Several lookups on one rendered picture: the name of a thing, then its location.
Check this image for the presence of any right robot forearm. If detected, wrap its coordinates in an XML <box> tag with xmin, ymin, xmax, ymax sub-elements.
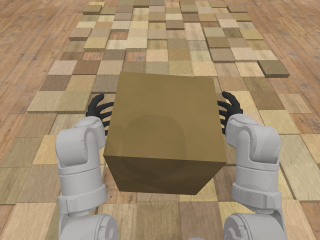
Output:
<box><xmin>225</xmin><ymin>113</ymin><xmax>287</xmax><ymax>240</ymax></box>

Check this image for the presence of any robot left hand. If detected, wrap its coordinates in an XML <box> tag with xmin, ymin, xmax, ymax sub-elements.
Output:
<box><xmin>85</xmin><ymin>93</ymin><xmax>114</xmax><ymax>136</ymax></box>

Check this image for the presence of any left robot forearm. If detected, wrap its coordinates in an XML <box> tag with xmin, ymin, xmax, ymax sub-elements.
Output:
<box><xmin>55</xmin><ymin>116</ymin><xmax>107</xmax><ymax>240</ymax></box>

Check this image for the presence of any robot right hand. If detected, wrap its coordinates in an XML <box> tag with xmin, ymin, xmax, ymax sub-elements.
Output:
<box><xmin>217</xmin><ymin>91</ymin><xmax>243</xmax><ymax>135</ymax></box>

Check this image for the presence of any left robot upper arm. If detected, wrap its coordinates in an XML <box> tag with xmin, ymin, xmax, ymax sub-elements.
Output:
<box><xmin>60</xmin><ymin>213</ymin><xmax>119</xmax><ymax>240</ymax></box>

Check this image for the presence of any right robot upper arm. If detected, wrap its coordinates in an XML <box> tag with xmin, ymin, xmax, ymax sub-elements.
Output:
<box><xmin>223</xmin><ymin>212</ymin><xmax>287</xmax><ymax>240</ymax></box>

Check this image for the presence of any carton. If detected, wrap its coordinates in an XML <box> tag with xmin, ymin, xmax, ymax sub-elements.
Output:
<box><xmin>103</xmin><ymin>71</ymin><xmax>228</xmax><ymax>196</ymax></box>

